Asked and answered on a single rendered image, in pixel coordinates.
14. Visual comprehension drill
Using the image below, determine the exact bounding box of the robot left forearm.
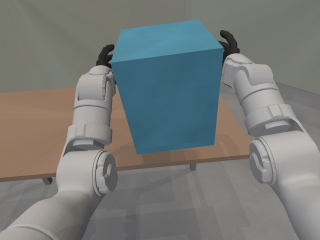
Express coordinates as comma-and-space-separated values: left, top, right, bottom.
56, 65, 116, 188

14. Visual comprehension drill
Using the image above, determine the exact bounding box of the robot right upper arm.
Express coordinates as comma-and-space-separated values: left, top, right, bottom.
249, 130, 320, 240

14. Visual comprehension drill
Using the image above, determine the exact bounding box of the left robot hand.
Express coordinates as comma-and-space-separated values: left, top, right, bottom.
96, 44, 117, 84

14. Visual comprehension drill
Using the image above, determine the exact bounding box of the table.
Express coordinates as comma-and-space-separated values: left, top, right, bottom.
0, 85, 251, 185

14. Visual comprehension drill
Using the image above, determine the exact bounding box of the robot right forearm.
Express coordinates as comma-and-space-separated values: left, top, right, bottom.
221, 53, 320, 158

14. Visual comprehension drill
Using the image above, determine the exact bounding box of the right robot hand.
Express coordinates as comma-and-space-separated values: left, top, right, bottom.
218, 30, 240, 75

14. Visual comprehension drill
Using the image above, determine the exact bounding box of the robot left upper arm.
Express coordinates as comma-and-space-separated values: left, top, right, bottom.
0, 150, 118, 240

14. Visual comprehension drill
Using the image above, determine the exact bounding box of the carton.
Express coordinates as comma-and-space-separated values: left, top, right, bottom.
110, 19, 224, 155

